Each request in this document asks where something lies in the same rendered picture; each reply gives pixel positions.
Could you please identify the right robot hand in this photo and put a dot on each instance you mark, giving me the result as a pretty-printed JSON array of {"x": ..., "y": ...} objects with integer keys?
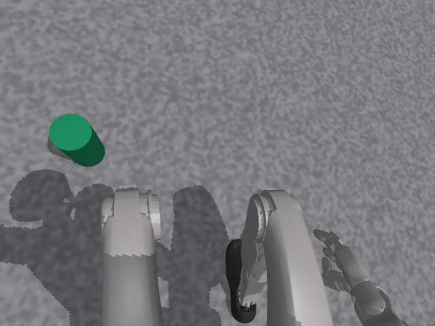
[{"x": 346, "y": 259}]

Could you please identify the right robot foot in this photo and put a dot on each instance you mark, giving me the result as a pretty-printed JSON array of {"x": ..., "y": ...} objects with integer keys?
[{"x": 233, "y": 275}]

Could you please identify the right robot arm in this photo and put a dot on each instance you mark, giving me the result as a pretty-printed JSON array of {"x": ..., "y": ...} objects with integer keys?
[{"x": 373, "y": 306}]

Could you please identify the can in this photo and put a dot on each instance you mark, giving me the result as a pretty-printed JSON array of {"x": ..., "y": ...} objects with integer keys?
[{"x": 74, "y": 136}]

